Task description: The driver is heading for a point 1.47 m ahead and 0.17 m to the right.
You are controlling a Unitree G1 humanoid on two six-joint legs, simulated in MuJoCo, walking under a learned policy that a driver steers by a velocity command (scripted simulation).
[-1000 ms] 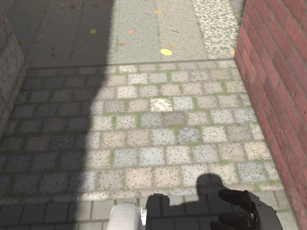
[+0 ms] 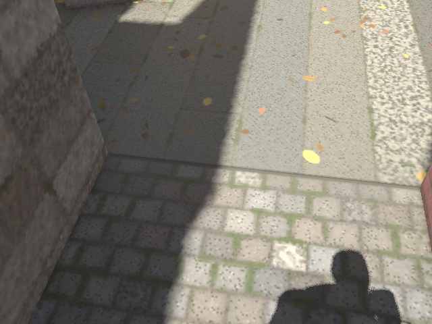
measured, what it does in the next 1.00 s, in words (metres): steps on the spot, turning right: left foot, then right foot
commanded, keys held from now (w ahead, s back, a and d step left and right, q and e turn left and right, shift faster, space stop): e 0.46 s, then no key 0.32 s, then q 0.22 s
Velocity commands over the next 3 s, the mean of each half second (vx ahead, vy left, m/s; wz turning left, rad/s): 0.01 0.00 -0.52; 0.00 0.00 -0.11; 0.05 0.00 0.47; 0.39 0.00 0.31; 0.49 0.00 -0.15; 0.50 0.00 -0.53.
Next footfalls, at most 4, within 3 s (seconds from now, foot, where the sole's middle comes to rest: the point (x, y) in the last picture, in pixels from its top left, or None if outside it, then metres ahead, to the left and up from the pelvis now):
0.20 left None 0.09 0.11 -0.78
0.62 right None -0.01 -0.09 -0.78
0.90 left None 0.10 0.11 -0.78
1.38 left None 0.04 0.13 -0.78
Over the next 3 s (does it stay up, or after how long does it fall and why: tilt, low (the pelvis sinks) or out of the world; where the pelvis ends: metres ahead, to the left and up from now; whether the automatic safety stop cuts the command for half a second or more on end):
stays up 0.75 0.00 -0.02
